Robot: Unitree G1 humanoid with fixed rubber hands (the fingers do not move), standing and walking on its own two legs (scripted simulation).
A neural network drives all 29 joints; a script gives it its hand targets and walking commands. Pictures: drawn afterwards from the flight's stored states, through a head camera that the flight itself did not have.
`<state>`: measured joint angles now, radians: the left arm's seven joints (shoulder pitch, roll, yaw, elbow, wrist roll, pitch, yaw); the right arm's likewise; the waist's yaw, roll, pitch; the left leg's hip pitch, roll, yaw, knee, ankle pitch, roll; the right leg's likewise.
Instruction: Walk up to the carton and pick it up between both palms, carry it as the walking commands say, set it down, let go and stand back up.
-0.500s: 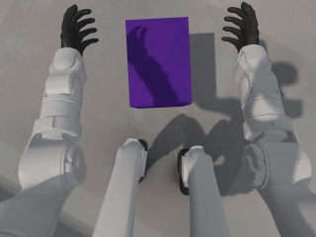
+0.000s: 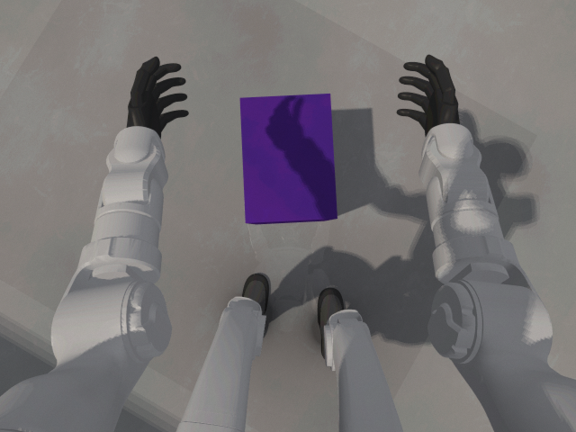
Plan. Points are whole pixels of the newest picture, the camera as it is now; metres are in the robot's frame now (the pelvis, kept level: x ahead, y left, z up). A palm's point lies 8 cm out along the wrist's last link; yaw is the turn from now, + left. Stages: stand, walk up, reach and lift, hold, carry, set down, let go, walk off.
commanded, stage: let go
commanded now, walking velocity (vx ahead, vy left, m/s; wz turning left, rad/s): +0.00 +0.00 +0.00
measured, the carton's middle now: (288, 168) +0.50 +0.05 -0.55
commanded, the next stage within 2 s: stand in 1.26 s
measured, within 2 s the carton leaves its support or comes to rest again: neither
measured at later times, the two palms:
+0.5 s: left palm (82, 242) +0.31 +0.24 -0.02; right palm (518, 248) +0.35 -0.20 -0.02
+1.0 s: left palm (53, 334) +0.24 +0.22 +0.03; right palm out of the picture +0.25 -0.24 +0.03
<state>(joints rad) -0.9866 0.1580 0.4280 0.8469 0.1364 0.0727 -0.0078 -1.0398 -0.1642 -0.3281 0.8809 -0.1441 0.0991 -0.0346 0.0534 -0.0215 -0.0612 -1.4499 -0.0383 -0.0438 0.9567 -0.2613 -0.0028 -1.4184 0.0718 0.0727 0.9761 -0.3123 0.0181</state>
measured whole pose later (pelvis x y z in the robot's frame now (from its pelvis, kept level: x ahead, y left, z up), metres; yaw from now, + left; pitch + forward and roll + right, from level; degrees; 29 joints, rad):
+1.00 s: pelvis +0.08 -0.01 +0.10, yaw +1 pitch -2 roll +1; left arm 0.22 0.21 0.04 0.44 0.01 0.10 -0.08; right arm 0.22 -0.21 -0.04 0.43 0.00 0.10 0.06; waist 0.00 -0.01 0.07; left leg -0.12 -0.03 -0.06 0.40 -0.24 0.00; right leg -0.09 0.04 0.07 0.42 -0.29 -0.02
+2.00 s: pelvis +0.08 +0.01 +0.10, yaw +0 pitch -1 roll +0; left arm 0.18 0.35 0.01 0.83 0.03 0.00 0.03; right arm 0.15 -0.34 -0.02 0.88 -0.03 0.00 -0.03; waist 0.00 -0.02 0.01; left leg -0.15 -0.04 -0.03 0.44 -0.26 0.03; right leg -0.11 0.02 0.07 0.42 -0.29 0.01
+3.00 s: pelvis +0.06 +0.00 +0.11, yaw +1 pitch -2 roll +0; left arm 0.14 0.39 0.00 1.01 0.02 -0.01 0.02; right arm 0.12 -0.38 0.00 1.05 -0.01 -0.01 -0.01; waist 0.00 -0.01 0.03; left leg -0.12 -0.03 -0.04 0.35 -0.19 0.01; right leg -0.08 0.02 0.06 0.33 -0.21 0.00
